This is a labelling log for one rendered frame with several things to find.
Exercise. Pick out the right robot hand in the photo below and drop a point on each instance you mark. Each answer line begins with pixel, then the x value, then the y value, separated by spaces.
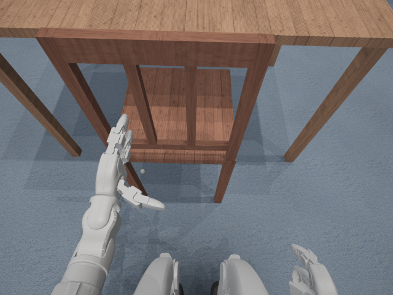
pixel 315 281

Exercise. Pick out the robot right thigh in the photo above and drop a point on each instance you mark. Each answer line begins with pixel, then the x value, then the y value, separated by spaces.
pixel 237 277

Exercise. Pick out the chair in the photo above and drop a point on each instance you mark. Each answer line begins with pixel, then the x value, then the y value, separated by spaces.
pixel 177 115

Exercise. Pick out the left robot hand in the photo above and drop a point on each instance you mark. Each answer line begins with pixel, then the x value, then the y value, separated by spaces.
pixel 112 167

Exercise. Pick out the left robot forearm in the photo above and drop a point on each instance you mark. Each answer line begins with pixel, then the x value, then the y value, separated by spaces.
pixel 92 259

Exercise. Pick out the table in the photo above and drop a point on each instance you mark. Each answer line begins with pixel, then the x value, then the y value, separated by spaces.
pixel 334 23

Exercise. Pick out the robot right shin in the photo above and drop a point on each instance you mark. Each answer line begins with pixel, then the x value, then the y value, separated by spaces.
pixel 220 292

